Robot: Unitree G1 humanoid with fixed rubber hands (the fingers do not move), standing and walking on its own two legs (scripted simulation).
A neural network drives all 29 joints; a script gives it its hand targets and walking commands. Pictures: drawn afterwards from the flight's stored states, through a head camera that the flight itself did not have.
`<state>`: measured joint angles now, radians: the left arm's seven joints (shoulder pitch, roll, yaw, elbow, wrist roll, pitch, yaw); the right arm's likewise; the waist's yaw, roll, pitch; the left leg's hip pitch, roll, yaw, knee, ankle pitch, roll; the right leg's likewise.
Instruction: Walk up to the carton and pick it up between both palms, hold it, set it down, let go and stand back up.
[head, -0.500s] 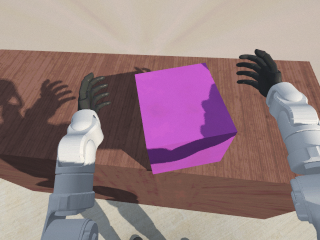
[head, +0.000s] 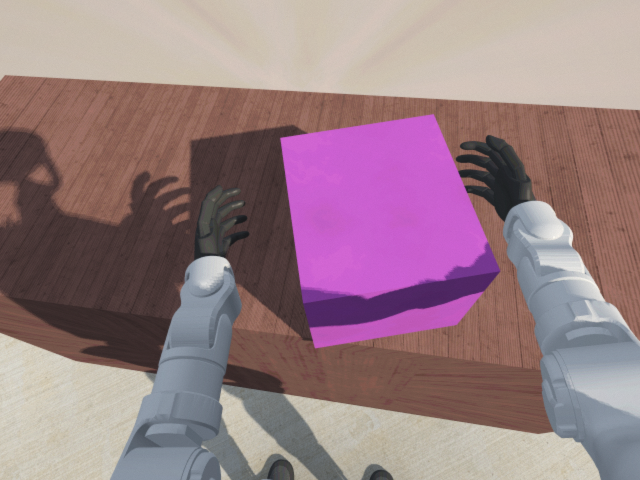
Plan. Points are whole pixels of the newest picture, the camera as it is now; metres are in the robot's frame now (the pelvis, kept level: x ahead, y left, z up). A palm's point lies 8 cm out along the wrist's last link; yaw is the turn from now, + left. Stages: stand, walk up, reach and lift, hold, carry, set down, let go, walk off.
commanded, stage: reach and lift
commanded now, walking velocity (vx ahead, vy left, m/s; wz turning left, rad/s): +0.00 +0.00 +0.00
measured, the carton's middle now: (372, 235) +0.44 +0.00 -0.01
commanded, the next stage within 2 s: none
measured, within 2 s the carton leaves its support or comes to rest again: neither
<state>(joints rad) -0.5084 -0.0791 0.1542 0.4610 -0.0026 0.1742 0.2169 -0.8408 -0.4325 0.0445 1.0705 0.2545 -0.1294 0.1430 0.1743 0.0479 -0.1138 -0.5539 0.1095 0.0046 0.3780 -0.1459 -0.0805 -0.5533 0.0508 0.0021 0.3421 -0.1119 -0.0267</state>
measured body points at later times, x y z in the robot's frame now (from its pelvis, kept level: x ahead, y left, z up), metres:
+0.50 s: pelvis -0.02 +0.00 -0.01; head +0.11 -0.03 +0.42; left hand +0.38 +0.17 +0.02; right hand +0.49 -0.16 +0.03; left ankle +0.00 +0.17 -0.74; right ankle +0.01 -0.10 -0.74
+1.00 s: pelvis -0.02 -0.01 -0.01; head +0.10 -0.03 +0.42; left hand +0.39 +0.15 +0.02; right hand +0.48 -0.15 +0.03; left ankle +0.00 +0.17 -0.74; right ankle +0.01 -0.10 -0.74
